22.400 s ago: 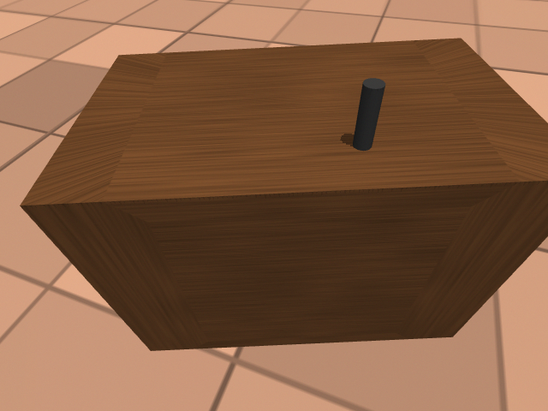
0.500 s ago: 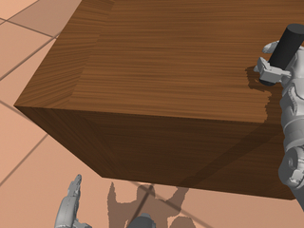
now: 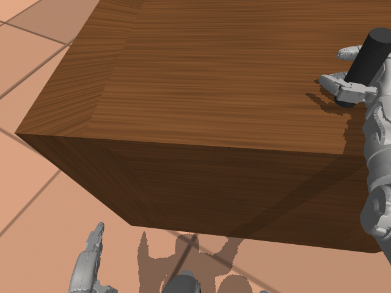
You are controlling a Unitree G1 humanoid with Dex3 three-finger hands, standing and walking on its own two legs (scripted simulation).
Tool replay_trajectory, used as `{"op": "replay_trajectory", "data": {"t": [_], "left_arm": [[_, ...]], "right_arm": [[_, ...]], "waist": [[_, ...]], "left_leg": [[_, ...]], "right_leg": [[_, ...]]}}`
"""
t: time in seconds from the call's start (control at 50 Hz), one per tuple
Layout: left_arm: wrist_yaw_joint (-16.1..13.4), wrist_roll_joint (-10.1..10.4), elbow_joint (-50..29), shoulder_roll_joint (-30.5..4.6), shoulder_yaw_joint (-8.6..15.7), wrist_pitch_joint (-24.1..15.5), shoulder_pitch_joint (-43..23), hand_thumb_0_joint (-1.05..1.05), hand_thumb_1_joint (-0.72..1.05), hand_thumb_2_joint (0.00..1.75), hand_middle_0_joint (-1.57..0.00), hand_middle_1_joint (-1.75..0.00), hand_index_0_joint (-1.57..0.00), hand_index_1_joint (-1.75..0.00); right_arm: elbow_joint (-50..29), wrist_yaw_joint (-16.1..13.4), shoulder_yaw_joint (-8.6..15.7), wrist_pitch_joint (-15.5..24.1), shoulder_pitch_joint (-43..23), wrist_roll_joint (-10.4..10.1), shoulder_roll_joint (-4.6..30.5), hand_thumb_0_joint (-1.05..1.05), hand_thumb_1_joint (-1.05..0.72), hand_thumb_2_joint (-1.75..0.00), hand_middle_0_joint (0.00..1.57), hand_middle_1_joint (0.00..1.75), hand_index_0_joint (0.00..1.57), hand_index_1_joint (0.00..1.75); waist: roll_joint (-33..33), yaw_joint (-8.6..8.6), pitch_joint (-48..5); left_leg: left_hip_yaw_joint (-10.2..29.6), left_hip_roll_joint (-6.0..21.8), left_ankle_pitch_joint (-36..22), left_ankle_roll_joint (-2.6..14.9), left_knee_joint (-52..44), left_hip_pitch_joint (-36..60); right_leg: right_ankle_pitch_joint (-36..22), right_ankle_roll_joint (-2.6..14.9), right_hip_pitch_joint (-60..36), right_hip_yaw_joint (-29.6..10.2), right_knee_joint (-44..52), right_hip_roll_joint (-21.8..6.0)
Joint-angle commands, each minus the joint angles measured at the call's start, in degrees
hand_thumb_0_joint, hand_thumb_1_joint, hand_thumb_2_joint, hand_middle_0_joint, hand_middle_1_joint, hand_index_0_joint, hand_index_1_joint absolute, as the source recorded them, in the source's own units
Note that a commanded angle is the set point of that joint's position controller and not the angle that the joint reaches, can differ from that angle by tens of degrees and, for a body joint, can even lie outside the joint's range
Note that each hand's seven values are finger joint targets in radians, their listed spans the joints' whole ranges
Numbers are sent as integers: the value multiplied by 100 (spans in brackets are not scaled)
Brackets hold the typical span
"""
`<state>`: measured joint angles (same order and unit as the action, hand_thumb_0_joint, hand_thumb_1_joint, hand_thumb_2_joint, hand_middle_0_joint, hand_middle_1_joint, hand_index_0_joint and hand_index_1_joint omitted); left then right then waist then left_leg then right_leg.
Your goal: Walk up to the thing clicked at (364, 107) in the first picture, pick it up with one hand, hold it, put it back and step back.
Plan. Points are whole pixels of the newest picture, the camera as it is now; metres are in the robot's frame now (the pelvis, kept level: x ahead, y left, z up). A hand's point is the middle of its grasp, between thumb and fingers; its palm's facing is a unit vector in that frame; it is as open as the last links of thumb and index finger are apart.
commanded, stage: open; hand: right
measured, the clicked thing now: (361, 72) +0.52 -0.21 +0.14
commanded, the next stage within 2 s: withdraw in 0.20 s
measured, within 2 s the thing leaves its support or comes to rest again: neither
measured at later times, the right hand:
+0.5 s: hand (364, 66) +0.52 -0.21 +0.15, palm faces +0.19 +0.98 +0.01, open 15.3 cm
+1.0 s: hand out of the picture +0.47 -0.36 +0.24, palm faces +0.45 +0.86 -0.24, open 17.5 cm
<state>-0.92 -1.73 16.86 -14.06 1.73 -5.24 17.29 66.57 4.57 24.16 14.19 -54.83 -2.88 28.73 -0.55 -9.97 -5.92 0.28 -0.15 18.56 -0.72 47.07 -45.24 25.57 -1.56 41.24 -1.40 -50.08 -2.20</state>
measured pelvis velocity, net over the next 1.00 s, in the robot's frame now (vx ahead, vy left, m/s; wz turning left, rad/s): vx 0.02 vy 0.00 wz -0.01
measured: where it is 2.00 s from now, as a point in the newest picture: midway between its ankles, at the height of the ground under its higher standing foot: outside the picture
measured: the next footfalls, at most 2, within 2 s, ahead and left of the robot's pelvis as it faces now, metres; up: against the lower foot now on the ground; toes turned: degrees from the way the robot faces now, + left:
none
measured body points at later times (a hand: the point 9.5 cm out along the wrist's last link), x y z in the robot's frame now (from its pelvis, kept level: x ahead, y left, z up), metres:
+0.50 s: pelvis +0.01 +0.00 +0.01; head +0.09 -0.01 +0.45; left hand +0.15 +0.27 -0.04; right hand +0.50 -0.26 +0.15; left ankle +0.04 +0.13 -0.69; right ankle -0.02 -0.13 -0.69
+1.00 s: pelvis +0.02 +0.00 +0.03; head +0.08 +0.00 +0.47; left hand +0.15 +0.25 -0.05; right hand +0.44 -0.40 +0.26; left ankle +0.04 +0.13 -0.69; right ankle -0.02 -0.13 -0.69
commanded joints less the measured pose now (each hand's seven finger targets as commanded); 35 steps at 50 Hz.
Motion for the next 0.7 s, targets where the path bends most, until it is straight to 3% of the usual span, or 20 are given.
{"op": "replay_trajectory", "data": {"t": [0.0,0.04,0.08,0.1,0.14,0.2,0.22,0.24,0.32,0.34,0.38,0.4,0.44,0.5,0.54,0.56,0.58,0.6,0.64,0.68], "left_arm": [[-82,85,-853,-871,408,-299,83,0,-57,7,-5,-5,-5,-6],[-97,77,-1136,-924,455,-300,-197,0,-57,7,-5,-5,-4,-6],[-90,92,-815,-820,427,-268,148,0,-57,7,-5,-5,-5,-6],[-82,93,-658,-833,449,-247,246,0,-57,7,-5,-5,-5,-6],[-81,105,-973,-895,470,-274,-63,0,-57,7,-5,-5,-4,-6],[-75,87,-871,-816,446,-264,22,0,-57,7,-5,-5,-4,-6],[-71,73,-705,-906,500,-244,233,0,-57,7,-5,-5,-4,-6],[-32,101,-954,-706,289,-259,-130,0,-58,7,-5,-5,-4,-6],[-79,116,-1116,-820,401,-255,-39,0,-53,4,-6,-5,-5,-5],[-115,127,-1092,-1062,610,-239,108,0,-53,4,-6,-5,-6,-5],[-104,126,-1109,-999,493,-188,204,0,-53,5,-5,-5,-5,-5],[-84,139,-889,-789,334,-137,322,0,-54,5,-5,-4,-5,-5],[-113,182,-847,-830,398,-108,184,0,-53,4,-5,-4,-5,-5],[-156,201,-801,-927,443,-110,-22,0,-53,4,-5,-4,-5,-4],[-154,225,-700,-766,230,-117,-106,0,-53,4,-5,-4,-5,-5],[-143,241,-700,-641,90,-116,-243,0,-53,4,-5,-4,-5,-5],[-169,257,-471,-791,237,-119,-89,0,-54,4,-5,-4,-5,-5],[-150,249,-281,-684,32,-122,-39,0,-54,4,-5,-4,-5,-5],[-152,289,-421,-791,87,-161,-230,0,-54,4,-5,-4,-5,-5],[-177,295,-230,-870,144,-189,-64,0,-54,4,-5,-4,-5,-5]], "right_arm": [[-1074,55,200,373,-2436,-115,1364,0,28,-21,85,49,83,49],[-1550,54,191,423,-2875,-69,1545,0,34,-18,75,43,74,43],[-1211,58,46,378,-2613,-75,1273,0,35,-15,69,39,68,39],[-1006,63,119,357,-2379,-97,1291,0,38,-14,66,37,65,37],[-1369,49,267,371,-2543,-71,1531,0,43,-13,60,34,59,34],[-1223,60,10,362,-2536,-51,1225,0,43,-10,49,27,48,27],[-1329,42,150,356,-2536,-52,1391,0,43,-9,46,25,45,25],[-1454,63,24,386,-2596,-71,1279,0,43,-9,43,24,42,24],[-2051,55,195,395,-2936,-111,1601,0,39,-19,26,23,26,23],[-2042,48,287,329,-2808,-103,1766,0,38,-21,26,24,25,24],[-1998,19,399,230,-2700,-86,1937,0,34,-19,25,22,24,22],[-2240,4,275,227,-2843,-88,1835,0,35,-18,24,22,24,22],[-2522,-51,488,161,-3083,-91,2227,0,33,-17,23,19,22,19],[-2533,-49,477,-26,-3163,-85,2365,0,39,-13,19,15,18,15],[-2363,9,426,-207,-3220,-47,2397,0,44,-7,13,9,12,9],[-2121,83,229,-321,-3237,-40,2215,0,45,-5,11,7,10,7],[-1554,177,131,-499,-2945,-60,1996,0,46,-4,9,5,8,5],[-1110,309,38,-679,-2609,-68,1856,0,49,-4,9,5,8,5],[-1517,499,207,-832,-3023,-66,2411,0,53,-4,7,5,7,5],[-1032,723,194,-1109,-2867,-125,2333,0,54,-5,6,5,6,5]], "waist": [[-450,-33,-2824],[-534,16,-3140],[-298,-45,-2719],[-278,-41,-2440],[-431,44,-2843],[-376,-75,-2485],[-560,40,-2613],[-622,97,-2658],[-761,50,-3428],[-769,76,-3489],[-867,178,-3393],[-865,202,-3205],[-847,309,-3183],[-769,328,-2987],[-976,406,-2995],[-868,398,-2786],[-735,296,-2582],[-620,319,-2264],[-598,378,-2501],[-323,368,-2234]], "left_leg": [[-92,-78,-2110,118,-327,1900],[-39,-49,-2207,109,-303,2073],[-44,-52,-2250,98,-322,2102],[-38,-44,-2100,97,-366,2034],[5,-24,-2164,85,-340,2075],[-45,-57,-1976,116,-356,1818],[-46,-54,-2002,140,-342,1793],[-59,-50,-2006,135,-325,1878],[-3,-27,-2462,112,-276,2296],[-41,-36,-2519,117,-295,2292],[-75,-42,-2570,132,-367,2441],[-70,-34,-2555,141,-386,2509],[-45,-13,-2548,135,-472,2600],[-103,-27,-2376,155,-600,2603],[-112,-32,-2379,171,-657,2644],[-133,-37,-2287,163,-721,2629],[-156,-56,-2231,166,-773,2524],[-188,-79,-2189,163,-836,2387],[-157,-50,-2278,135,-892,2546],[-152,-43,-2393,109,-964,2606]], "right_leg": [[-2246,148,-1019,103,502,162],[-2250,169,-1095,144,477,180],[-2123,200,-886,173,476,203],[-1953,210,-680,177,501,214],[-2038,213,-902,183,496,209],[-1972,200,-891,158,501,187],[-2133,171,-1007,137,510,192],[-2184,162,-1026,140,523,190],[-2450,145,-1332,187,445,209],[-2606,136,-1498,169,464,204],[-2773,100,-1541,175,561,223],[-2766,102,-1424,177,615,225],[-2648,115,-1451,201,688,226],[-2606,107,-1610,178,853,196],[-2842,62,-1796,176,923,180],[-2767,75,-1718,174,963,175],[-2731,76,-1736,150,1041,153],[-2808,69,-1671,124,1090,133],[-2868,99,-1787,139,1114,130],[-2774,132,-1730,162,1200,160]]}}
